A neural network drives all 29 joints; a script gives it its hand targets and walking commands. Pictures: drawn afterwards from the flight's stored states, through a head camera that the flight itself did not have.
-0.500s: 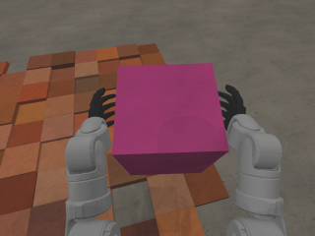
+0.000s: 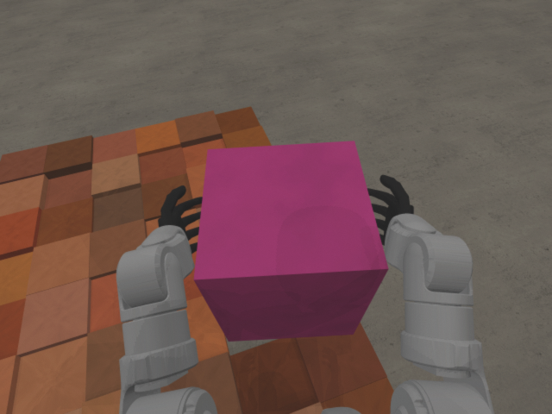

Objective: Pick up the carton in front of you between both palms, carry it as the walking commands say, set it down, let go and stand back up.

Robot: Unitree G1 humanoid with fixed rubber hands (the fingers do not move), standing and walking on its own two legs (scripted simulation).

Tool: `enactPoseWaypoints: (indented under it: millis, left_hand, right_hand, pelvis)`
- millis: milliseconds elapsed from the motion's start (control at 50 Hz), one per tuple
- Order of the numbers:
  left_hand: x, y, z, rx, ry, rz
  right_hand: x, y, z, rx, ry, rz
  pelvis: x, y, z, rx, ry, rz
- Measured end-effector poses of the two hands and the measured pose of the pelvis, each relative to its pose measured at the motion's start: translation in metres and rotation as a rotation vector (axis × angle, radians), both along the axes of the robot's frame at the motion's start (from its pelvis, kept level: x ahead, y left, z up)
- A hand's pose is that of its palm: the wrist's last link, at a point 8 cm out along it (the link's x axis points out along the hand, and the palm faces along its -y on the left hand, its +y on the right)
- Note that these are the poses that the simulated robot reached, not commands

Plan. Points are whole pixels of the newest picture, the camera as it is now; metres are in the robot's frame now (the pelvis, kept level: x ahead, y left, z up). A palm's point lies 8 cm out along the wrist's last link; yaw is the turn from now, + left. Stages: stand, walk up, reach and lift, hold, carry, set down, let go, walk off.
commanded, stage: carry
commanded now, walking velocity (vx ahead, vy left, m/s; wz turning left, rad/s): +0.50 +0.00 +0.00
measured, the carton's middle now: (286, 249) +0.35 -0.04 +0.03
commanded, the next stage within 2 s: none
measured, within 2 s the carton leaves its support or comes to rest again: neither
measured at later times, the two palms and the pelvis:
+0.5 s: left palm (206, 64) +0.81 +0.07 +0.11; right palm (341, 59) +0.77 -0.23 +0.11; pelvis +0.46 -0.04 +0.00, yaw +0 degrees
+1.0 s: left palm out of the picture +1.16 +0.11 +0.14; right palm out of the picture +1.21 -0.19 +0.14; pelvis +0.86 -0.09 +0.03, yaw +3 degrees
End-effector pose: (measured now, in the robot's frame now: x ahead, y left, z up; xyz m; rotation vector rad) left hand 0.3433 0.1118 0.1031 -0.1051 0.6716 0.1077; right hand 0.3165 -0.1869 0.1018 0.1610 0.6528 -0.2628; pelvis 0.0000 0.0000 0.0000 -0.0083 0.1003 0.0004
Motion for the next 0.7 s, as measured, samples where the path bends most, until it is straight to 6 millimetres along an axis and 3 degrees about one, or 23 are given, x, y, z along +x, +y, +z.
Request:
enactPoseWaypoints:
  millis: [40, 100, 160, 220, 260, 300, 340, 420, 540, 620, 700]
  left_hand:
    - [0.030, -0.001, 0.003, 0.018, -0.008, 0.029]
    - [0.071, 0.011, 0.015, 0.008, -0.043, 0.121]
    - [0.110, 0.034, 0.030, 0.039, -0.081, 0.214]
    - [0.152, 0.059, 0.049, 0.087, -0.089, 0.304]
    - [0.186, 0.070, 0.058, 0.089, -0.094, 0.334]
    - [0.234, 0.071, 0.066, 0.078, -0.154, 0.300]
    - [0.294, 0.057, 0.064, 0.052, -0.222, 0.206]
    - [0.394, 0.006, 0.041, 0.017, -0.144, 0.041]
    - [0.495, -0.057, -0.008, -0.037, 0.027, -0.018]
    - [0.568, -0.073, -0.021, 0.001, -0.001, -0.001]
    - [0.618, -0.057, -0.029, 0.044, 0.013, 0.066]
  right_hand:
    - [0.042, -0.002, 0.003, 0.019, -0.010, 0.030]
    - [0.112, 0.012, 0.018, 0.024, -0.046, 0.113]
    - [0.184, 0.035, 0.034, 0.036, -0.089, 0.189]
    - [0.251, 0.055, 0.038, 0.004, -0.094, 0.197]
    - [0.289, 0.067, 0.040, 0.023, -0.091, 0.214]
    - [0.325, 0.071, 0.046, 0.080, -0.140, 0.210]
    - [0.360, 0.058, 0.051, 0.050, -0.210, 0.179]
    - [0.412, 0.005, 0.035, -0.058, -0.126, 0.088]
    - [0.484, -0.055, -0.006, 0.004, 0.037, -0.057]
    - [0.569, -0.072, -0.020, 0.020, 0.008, -0.036]
    - [0.649, -0.057, -0.024, -0.007, 0.023, 0.088]
  pelvis:
    - [0.035, -0.009, 0.006, -0.029, 0.016, 0.014]
    - [0.084, -0.025, 0.017, 0.012, 0.049, -0.006]
    - [0.133, -0.035, 0.030, 0.051, 0.073, -0.008]
    - [0.187, -0.039, 0.044, 0.054, 0.069, 0.030]
    - [0.229, -0.039, 0.048, 0.044, 0.045, 0.040]
    - [0.273, -0.036, 0.036, 0.007, 0.003, 0.019]
    - [0.319, -0.033, 0.012, -0.018, -0.016, -0.006]
    - [0.390, -0.035, -0.002, 0.015, -0.005, 0.015]
    - [0.496, -0.049, 0.000, 0.040, -0.009, -0.016]
    - [0.571, -0.067, -0.009, 0.015, -0.006, -0.014]
    - [0.621, -0.083, 0.001, -0.002, -0.015, -0.016]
